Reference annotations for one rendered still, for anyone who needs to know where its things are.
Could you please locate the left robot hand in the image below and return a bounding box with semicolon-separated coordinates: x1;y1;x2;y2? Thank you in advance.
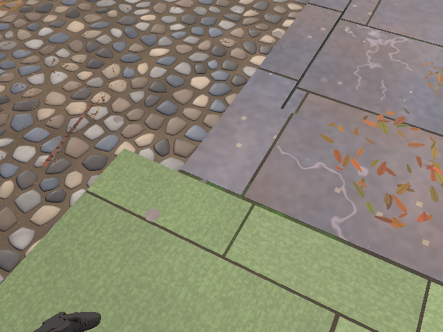
33;312;101;332

